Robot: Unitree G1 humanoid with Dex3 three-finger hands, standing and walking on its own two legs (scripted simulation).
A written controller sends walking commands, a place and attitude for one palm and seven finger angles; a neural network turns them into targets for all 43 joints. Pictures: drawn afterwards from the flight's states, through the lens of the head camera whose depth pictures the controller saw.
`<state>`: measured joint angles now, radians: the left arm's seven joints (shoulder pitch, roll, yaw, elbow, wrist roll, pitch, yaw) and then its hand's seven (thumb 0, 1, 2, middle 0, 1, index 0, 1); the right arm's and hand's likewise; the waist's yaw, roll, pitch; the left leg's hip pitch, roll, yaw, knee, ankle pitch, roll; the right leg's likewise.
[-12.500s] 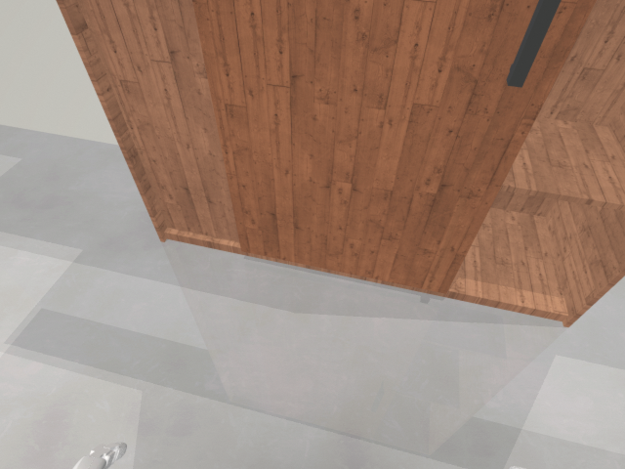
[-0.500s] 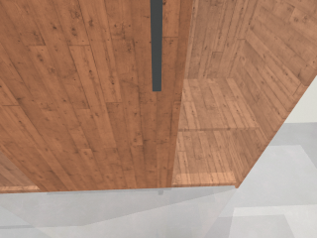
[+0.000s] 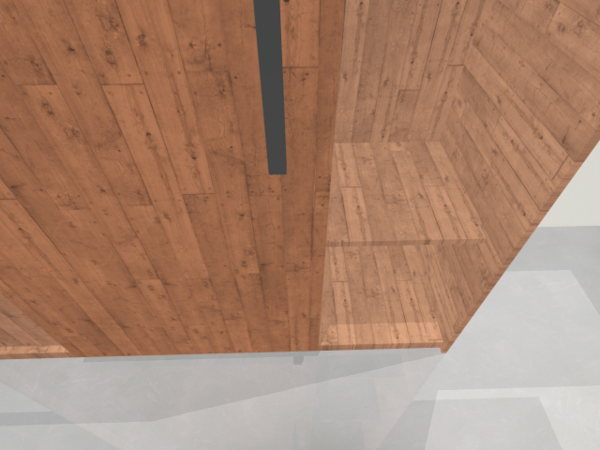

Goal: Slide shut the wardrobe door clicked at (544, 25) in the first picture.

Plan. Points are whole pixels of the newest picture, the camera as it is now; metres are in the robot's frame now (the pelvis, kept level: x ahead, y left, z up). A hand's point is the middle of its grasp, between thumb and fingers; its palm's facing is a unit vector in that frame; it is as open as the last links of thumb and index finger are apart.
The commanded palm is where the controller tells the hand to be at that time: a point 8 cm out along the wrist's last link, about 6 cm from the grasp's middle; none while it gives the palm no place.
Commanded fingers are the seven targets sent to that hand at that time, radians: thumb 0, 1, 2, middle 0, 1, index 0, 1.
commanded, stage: look again from close up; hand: left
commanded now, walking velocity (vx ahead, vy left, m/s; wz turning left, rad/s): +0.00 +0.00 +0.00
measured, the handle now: (271, 60) +0.52 +0.07 +0.27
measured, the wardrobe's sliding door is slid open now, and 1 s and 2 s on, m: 0.43 0.43 0.43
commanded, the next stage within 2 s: raise the hand with hooked fingers in 0.36 s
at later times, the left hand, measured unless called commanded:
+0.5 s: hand out of the picture -0.01 +0.15 -0.17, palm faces +0.08 -0.98 -0.19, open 7.3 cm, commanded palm +0.10 +0.20 -0.06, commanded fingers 0.00 0.83 0.87 -0.20 -0.34 -0.20 -0.34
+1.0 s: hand (133, 441) +0.13 +0.20 +0.01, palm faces +0.34 -0.93 -0.12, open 9.2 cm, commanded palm +0.14 +0.23 +0.04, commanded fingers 0.00 0.25 0.62 -0.25 -0.72 -0.25 -0.72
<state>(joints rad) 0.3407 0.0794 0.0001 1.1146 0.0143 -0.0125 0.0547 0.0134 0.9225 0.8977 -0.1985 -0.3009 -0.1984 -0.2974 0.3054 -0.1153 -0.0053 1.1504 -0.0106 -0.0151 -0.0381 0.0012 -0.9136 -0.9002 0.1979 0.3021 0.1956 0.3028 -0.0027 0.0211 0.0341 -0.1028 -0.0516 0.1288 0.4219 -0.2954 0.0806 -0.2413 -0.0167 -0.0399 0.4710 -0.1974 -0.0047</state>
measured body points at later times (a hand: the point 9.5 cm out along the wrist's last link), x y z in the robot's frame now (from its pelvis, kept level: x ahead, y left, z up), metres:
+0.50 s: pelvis +0.01 -0.01 +0.00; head +0.02 -0.01 +0.45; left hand -0.01 +0.20 -0.15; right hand -0.02 -0.21 -0.16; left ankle -0.03 +0.06 -0.74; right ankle +0.04 -0.12 -0.74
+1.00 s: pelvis +0.01 -0.04 -0.03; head +0.02 -0.03 +0.42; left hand +0.11 +0.25 +0.02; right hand +0.27 -0.26 -0.05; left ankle -0.03 +0.06 -0.74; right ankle +0.04 -0.12 -0.74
